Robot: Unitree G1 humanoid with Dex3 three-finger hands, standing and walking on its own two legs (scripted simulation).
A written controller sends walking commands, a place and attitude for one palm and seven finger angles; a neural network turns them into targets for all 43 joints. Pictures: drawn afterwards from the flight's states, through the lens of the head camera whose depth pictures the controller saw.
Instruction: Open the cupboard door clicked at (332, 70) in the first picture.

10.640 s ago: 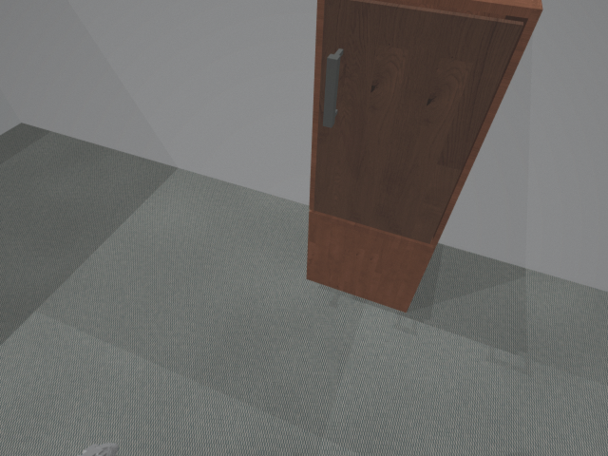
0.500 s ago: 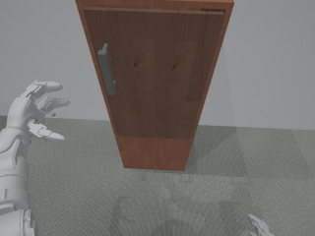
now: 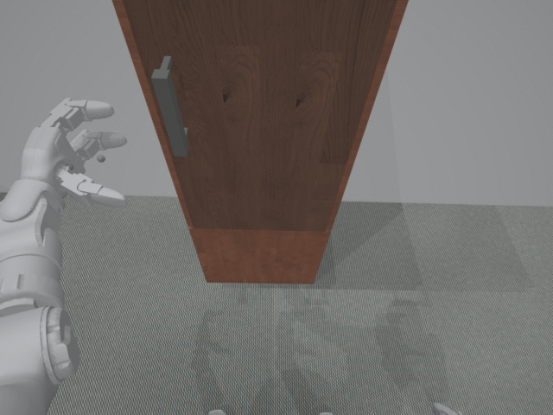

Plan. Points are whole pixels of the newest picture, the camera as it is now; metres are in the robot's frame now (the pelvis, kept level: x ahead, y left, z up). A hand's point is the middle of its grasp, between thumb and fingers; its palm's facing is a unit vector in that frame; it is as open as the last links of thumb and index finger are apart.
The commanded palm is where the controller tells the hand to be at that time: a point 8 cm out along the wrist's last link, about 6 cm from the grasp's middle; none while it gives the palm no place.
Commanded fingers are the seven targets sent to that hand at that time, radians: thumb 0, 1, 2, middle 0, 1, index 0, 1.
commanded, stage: move the hooked fingers beside the handle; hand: left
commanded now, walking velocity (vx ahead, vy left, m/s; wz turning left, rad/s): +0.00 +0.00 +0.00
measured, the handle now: (174, 109) +0.56 +0.17 +0.10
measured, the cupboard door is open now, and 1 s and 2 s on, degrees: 0 0 0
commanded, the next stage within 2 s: slide the fingers in behind the handle in 1.54 s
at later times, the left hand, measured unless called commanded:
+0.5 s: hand (116, 122) +0.51 +0.24 +0.12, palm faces -0.03 -1.00 +0.00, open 14.0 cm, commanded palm +0.50 +0.29 +0.11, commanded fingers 0.00 -0.50 0.30 -0.30 -1.20 -0.30 -1.20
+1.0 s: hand (119, 120) +0.53 +0.24 +0.11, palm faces -0.02 -1.00 +0.00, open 14.0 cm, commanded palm +0.50 +0.28 +0.11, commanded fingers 0.00 -0.50 0.30 -0.30 -1.20 -0.30 -1.20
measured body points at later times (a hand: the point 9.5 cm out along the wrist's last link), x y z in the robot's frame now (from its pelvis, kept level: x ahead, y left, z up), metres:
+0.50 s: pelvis +0.00 +0.00 -0.01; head +0.11 +0.02 +0.43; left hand +0.50 +0.30 +0.12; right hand -0.01 -0.28 -0.11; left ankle +0.01 +0.11 -0.71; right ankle +0.00 -0.11 -0.71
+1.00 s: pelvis +0.02 +0.01 -0.01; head +0.13 +0.03 +0.43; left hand +0.52 +0.30 +0.11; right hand +0.00 -0.26 -0.11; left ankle +0.01 +0.11 -0.71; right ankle +0.00 -0.11 -0.71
